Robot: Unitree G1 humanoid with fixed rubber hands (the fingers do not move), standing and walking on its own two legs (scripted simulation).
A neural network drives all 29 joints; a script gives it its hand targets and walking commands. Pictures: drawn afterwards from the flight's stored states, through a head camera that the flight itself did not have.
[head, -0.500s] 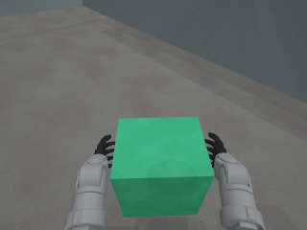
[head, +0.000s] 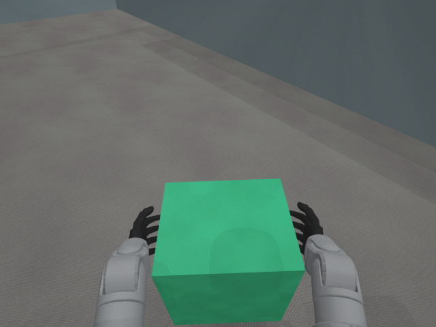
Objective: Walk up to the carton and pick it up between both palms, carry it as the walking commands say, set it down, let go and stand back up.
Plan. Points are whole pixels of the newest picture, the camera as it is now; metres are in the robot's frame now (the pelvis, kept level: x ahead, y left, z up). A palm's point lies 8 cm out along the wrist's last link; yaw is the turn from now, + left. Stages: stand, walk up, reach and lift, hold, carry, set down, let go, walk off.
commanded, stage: reach and lift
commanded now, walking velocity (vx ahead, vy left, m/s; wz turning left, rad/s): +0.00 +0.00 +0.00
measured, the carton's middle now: (225, 254) +0.29 +0.00 -0.03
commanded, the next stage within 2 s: hold in 0.26 s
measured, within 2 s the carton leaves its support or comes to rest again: neither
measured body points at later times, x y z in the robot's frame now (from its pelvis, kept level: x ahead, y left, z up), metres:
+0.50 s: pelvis -0.01 +0.00 +0.00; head -0.04 +0.01 +0.45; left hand +0.27 +0.16 +0.02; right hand +0.28 -0.16 +0.03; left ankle +0.03 +0.13 -0.74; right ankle +0.01 -0.13 -0.74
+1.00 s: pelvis -0.01 +0.01 -0.02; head -0.06 +0.01 +0.43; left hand +0.28 +0.17 +0.03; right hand +0.28 -0.16 +0.04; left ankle +0.03 +0.13 -0.74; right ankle +0.01 -0.13 -0.74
